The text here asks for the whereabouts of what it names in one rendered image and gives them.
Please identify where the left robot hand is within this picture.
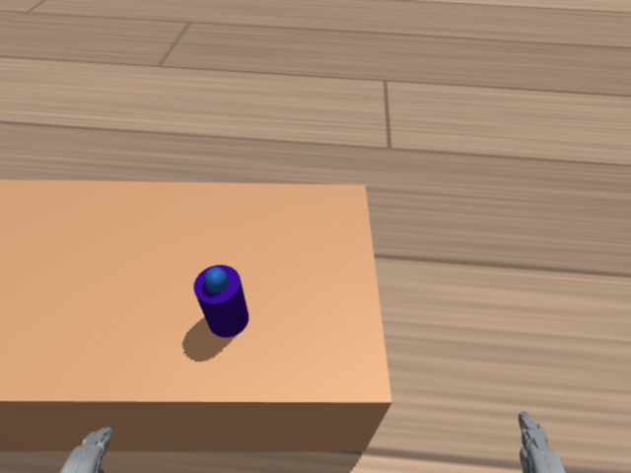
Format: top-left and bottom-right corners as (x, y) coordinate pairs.
(59, 427), (112, 473)

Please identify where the bottle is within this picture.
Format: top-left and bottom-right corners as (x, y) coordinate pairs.
(193, 265), (248, 338)

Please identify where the right robot hand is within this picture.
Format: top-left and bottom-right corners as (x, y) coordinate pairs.
(519, 411), (566, 473)

